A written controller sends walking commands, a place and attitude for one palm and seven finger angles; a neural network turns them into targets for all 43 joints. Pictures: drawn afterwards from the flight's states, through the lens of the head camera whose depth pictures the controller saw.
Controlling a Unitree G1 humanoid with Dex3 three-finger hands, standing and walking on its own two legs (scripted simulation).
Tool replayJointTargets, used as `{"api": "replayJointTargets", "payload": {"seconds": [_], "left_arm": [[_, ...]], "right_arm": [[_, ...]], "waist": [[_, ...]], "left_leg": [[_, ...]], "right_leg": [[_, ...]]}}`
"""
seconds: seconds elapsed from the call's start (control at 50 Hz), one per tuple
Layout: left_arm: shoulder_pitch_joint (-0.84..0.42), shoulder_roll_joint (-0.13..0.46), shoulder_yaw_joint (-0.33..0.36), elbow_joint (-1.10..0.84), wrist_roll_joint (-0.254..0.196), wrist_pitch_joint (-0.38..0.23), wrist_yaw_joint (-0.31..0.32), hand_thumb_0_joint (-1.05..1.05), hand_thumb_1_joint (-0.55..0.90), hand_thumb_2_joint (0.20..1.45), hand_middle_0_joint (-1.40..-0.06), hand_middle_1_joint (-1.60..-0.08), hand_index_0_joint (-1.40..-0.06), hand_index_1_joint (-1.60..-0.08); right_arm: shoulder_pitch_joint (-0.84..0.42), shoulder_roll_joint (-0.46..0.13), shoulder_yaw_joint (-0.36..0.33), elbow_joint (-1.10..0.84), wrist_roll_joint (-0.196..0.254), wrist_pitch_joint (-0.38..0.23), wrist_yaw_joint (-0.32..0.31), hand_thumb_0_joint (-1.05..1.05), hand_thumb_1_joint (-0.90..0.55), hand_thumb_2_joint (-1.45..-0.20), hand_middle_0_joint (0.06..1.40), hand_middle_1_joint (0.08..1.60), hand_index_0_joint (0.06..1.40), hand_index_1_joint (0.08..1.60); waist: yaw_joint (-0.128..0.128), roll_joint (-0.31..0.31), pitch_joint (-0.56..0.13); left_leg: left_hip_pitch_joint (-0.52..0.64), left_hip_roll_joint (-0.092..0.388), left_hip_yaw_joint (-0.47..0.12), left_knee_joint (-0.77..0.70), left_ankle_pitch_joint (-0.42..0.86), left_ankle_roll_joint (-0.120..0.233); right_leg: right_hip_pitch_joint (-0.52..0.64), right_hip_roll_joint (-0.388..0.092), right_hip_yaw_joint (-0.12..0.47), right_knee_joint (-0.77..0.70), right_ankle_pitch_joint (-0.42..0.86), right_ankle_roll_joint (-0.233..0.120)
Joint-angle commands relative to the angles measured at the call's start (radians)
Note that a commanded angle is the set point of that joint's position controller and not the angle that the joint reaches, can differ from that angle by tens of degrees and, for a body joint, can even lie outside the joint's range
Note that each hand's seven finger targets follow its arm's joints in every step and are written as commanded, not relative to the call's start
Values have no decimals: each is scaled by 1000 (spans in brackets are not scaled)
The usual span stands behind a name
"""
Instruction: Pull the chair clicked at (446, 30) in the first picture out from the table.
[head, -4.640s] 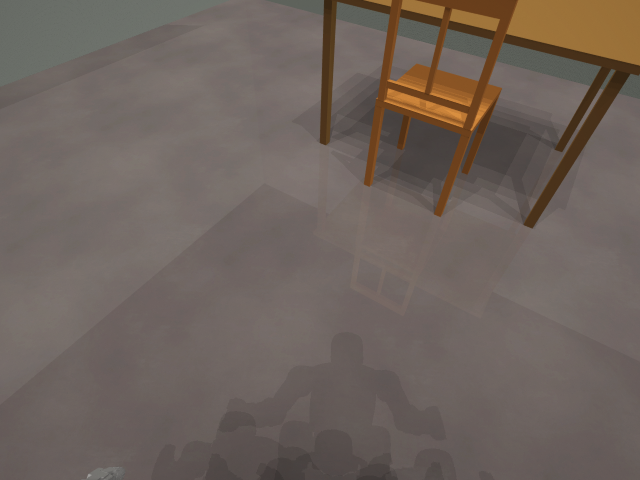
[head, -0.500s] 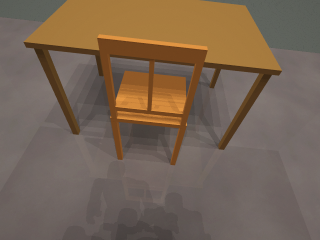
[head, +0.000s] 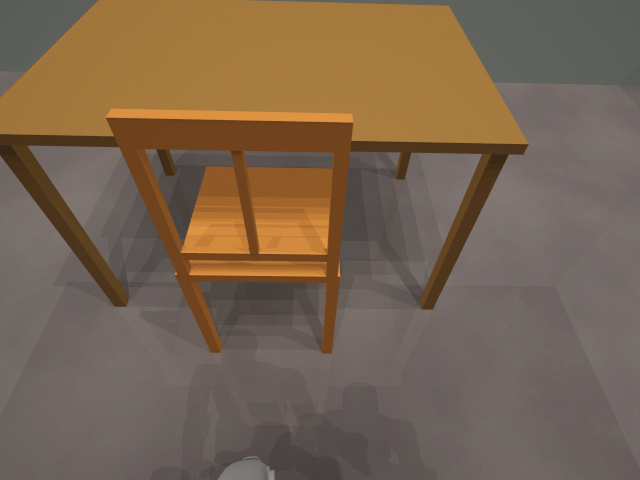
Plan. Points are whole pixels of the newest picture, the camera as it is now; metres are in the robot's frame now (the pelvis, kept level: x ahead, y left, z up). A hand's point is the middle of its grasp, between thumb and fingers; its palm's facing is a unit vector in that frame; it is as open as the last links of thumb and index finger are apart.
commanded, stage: take the last steps up to it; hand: left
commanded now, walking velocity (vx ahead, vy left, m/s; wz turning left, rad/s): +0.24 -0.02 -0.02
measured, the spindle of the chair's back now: (247, 205) +0.62 +0.18 -0.09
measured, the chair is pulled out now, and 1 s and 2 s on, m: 0.00 0.00 0.00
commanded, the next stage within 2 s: come to a stop and stand still in 0.28 s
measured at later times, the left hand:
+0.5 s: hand (221, 442) +0.20 +0.16 -0.17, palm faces +0.00 -0.97 -0.23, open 7.3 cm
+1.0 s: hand (179, 461) +0.18 +0.22 -0.19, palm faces +0.08 -0.97 -0.22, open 7.3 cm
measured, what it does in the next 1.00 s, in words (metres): walks ahead: left foot, then right foot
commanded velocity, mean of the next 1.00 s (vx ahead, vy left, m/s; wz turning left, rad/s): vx -0.02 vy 0.04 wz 0.00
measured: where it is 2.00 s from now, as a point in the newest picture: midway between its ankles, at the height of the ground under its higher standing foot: outside the picture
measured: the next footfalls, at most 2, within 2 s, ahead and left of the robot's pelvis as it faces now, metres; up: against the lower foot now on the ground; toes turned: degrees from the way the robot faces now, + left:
left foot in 0.12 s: +0.16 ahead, +0.11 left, +0.00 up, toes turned +7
right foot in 0.48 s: +0.22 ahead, -0.15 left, +0.00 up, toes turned -7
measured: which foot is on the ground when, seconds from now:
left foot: up 0.00-0.10, down 0.12-0.52, up 0.54-0.90, down 0.92-1.00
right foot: down 0.00-0.12, up 0.14-0.46, down 0.48-0.94, up 0.96-1.00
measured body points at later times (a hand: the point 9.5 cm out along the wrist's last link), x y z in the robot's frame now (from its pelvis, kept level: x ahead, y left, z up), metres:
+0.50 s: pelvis +0.15 -0.03 -0.01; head +0.17 -0.04 +0.44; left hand +0.20 +0.21 -0.15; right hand +0.15 -0.25 -0.17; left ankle +0.13 +0.11 -0.74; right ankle +0.19 -0.14 -0.74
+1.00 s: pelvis +0.14 +0.02 -0.01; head +0.16 +0.05 +0.44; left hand +0.17 +0.27 -0.17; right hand +0.23 -0.23 -0.14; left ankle +0.15 +0.12 -0.74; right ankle +0.17 -0.13 -0.72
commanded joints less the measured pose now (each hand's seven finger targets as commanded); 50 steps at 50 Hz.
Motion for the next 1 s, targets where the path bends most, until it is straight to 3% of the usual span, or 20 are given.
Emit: {"api": "replayJointTargets", "payload": {"seconds": [0.0,0.06,0.08,0.1,0.12,0.18,0.26,0.36,0.42,0.46,0.48,0.52,0.6,0.72,0.84,0.88,0.9,0.92,0.94,0.98], "left_arm": [[37,155,25,-15,0,-22,14,0,900,900,-200,-300,-200,-300],[28,138,26,-8,-9,-18,12,0,900,900,-200,-300,-200,-300],[63,99,24,-21,-16,-15,9,0,900,900,-200,-300,-200,-300],[87,67,16,-45,-25,-17,0,0,900,900,-200,-300,-200,-300],[55,91,20,-51,-9,-11,5,0,900,900,-200,-300,-200,-300],[-13,66,23,-59,5,4,-9,0,900,900,-200,-300,-200,-300],[53,20,17,-47,3,30,-5,0,900,900,-200,-300,-200,-300],[-30,20,11,-86,7,28,-6,0,900,900,-200,-300,-200,-300],[32,33,2,-55,4,16,8,0,900,900,-200,-300,-200,-300],[32,150,7,-43,2,-7,26,0,900,900,-200,-300,-200,-300],[5,186,9,-49,-5,-4,26,0,900,900,-200,-300,-200,-300],[-35,195,19,-48,-9,-2,38,0,900,900,-200,-300,-200,-300],[-12,212,44,-48,4,26,56,0,900,900,-200,-300,-200,-300],[-111,224,55,-119,11,48,58,0,900,900,-200,-300,-200,-300],[-149,237,58,-137,11,58,40,0,900,900,-200,-300,-200,-300],[-145,197,47,-143,0,68,34,0,900,900,-200,-300,-200,-300],[-111,138,37,-152,-7,76,30,0,900,900,-200,-300,-200,-300],[-119,118,29,-156,-6,80,31,0,900,900,-200,-300,-200,-300],[-114,125,30,-146,0,94,39,0,900,900,-200,-300,-200,-300],[-79,139,37,-106,4,94,31,0,900,900,-200,-300,-200,-300]], "right_arm": [[-39,-26,5,-71,6,-38,3,0,-900,-900,200,300,200,300],[162,-63,-2,-5,-3,-55,-17,0,-900,-900,200,300,200,300],[271,-148,-20,17,-18,-65,-30,0,-900,-900,200,300,200,300],[325,-224,-32,24,-12,-55,-37,0,-900,-900,200,300,200,300],[266,-211,-28,16,0,-46,-42,0,-900,-900,200,300,200,300],[86,-87,-2,-36,1,-57,-45,0,-900,-900,200,300,200,300],[40,-83,-1,-44,6,-67,-44,0,-900,-900,200,300,200,300],[61,-103,-10,-27,-3,-42,-34,0,-900,-900,200,300,200,300],[41,-81,4,-15,4,-30,-38,0,-900,-900,200,300,200,300],[91,-8,24,-5,20,-31,-35,0,-900,-900,200,300,200,300],[117,-4,23,7,22,-20,-34,0,-900,-900,200,300,200,300],[118,-29,14,18,21,6,-42,0,-900,-900,200,300,200,300],[36,-45,-3,-13,22,32,-51,0,-900,-900,200,300,200,300],[-5,-52,-16,-68,15,61,-31,0,-900,-900,200,300,200,300],[36,-49,-7,-72,16,36,-25,0,-900,-900,200,300,200,300],[81,-92,-7,-62,12,19,-25,0,-900,-900,200,300,200,300],[51,-164,-15,-85,2,11,-26,0,-900,-900,200,300,200,300],[-7,-196,-14,-113,-3,17,-31,0,-900,-900,200,300,200,300],[-38,-188,-12,-117,-4,13,-40,0,-900,-900,200,300,200,300],[-103,-142,6,-116,-1,14,-51,0,-900,-900,200,300,200,300]], "waist": [[3,-119,61],[-84,-25,-34],[-110,147,-120],[-95,322,-171],[-83,217,-149],[-15,72,51],[37,77,-18],[9,130,32],[53,52,-16],[21,-151,-67],[1,-135,-77],[12,-269,-106],[65,-164,-111],[38,-172,-103],[12,-208,-99],[-10,-77,-88],[9,171,-62],[15,240,-15],[20,274,-7],[56,180,16]], "left_leg": [[48,-30,18,-146,42,28],[374,-70,17,-330,174,51],[557,112,-228,-415,250,129],[646,330,-538,-549,306,245],[541,345,-545,-610,86,262],[272,254,-372,-680,-34,220],[227,169,-137,-653,223,189],[208,159,-124,-637,79,186],[243,81,-46,-454,226,105],[177,-24,1,-351,3,4],[240,-50,0,-332,-75,-11],[214,-48,-14,-243,-165,-24],[58,-88,-77,43,-259,-29],[77,-93,-111,128,-156,-44],[305,-111,-29,-278,22,-29],[430,-49,-76,-467,138,-10],[362,132,-298,-556,220,55],[215,225,-384,-634,225,135],[151,222,-404,-669,186,158],[175,137,-285,-647,125,150]], "right_leg": [[-45,-260,149,-90,433,-127],[-115,-186,88,207,510,-75],[-268,-90,36,463,284,-25],[-445,17,3,744,-254,0],[-472,-20,98,872,-283,-16],[-515,-122,128,867,-91,8],[-369,-129,75,622,-41,41],[-311,-104,20,379,-8,50],[-154,-78,4,109,200,69],[-48,-292,264,26,606,8],[-93,-359,272,20,723,-42],[-37,-361,268,62,1028,-86],[82,-417,265,105,1226,-160],[-64,-384,184,42,834,-147],[-206,-300,173,41,366,-75],[-303,-226,136,152,159,-3],[-363,-119,60,259,-63,54],[-338,-73,55,402,-207,69],[-309,-69,129,513,-244,61],[-341,-60,156,639,-132,54]]}}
